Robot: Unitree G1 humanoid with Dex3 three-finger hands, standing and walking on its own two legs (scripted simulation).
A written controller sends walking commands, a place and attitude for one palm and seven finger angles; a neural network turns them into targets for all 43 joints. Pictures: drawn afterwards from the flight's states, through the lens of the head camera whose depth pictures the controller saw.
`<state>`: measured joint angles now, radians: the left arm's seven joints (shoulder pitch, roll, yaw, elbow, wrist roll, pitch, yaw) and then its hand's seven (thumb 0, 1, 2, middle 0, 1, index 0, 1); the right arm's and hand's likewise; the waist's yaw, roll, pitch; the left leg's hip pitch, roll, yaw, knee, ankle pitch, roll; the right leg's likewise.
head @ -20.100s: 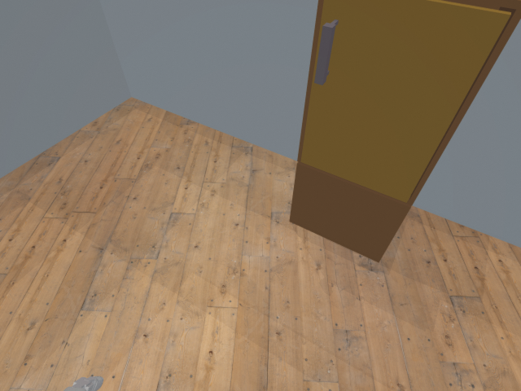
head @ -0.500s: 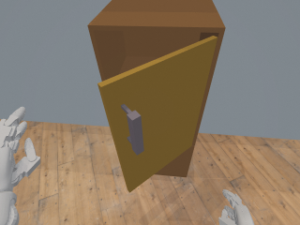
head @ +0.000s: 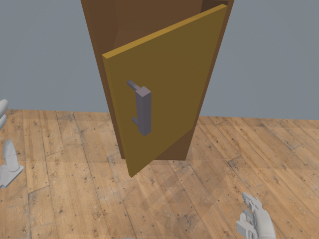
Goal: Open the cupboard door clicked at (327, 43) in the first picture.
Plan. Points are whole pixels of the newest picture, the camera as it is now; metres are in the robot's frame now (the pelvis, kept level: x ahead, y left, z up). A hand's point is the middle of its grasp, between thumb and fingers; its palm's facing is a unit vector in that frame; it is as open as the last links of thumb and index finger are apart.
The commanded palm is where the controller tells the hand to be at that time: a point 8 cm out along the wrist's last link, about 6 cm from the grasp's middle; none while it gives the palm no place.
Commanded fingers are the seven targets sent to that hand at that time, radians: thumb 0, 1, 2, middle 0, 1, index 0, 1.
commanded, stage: step back with the hand held close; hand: left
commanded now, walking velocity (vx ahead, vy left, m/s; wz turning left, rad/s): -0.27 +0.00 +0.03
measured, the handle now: (138, 108) +0.40 +0.09 +0.10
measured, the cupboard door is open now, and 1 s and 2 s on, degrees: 44 44 44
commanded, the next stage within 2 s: stop stepping back and stand still in 0.56 s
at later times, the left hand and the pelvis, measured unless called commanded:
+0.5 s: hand out of the picture +0.11 +0.27 +0.18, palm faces +0.48 -0.76 -0.44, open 7.5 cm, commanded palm +0.05 +0.30 +0.18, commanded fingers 0.00 0.90 0.90 -0.20 -0.30 -0.20 -0.30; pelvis -0.09 +0.00 +0.00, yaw +1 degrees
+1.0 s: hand out of the picture +0.02 +0.22 +0.17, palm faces +0.32 -0.78 -0.54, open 7.4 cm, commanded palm -0.04 +0.27 +0.18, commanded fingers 0.00 0.90 0.90 -0.20 -0.30 -0.20 -0.30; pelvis -0.19 -0.03 +0.01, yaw -2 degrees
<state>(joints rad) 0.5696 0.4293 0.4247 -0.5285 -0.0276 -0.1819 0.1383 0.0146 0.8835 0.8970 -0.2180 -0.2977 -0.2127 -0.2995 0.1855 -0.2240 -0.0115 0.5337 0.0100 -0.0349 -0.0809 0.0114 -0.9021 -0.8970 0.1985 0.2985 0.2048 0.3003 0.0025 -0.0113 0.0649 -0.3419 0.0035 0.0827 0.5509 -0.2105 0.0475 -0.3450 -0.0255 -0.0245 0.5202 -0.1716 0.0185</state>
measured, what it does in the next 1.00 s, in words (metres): walks backwards: right foot, then left foot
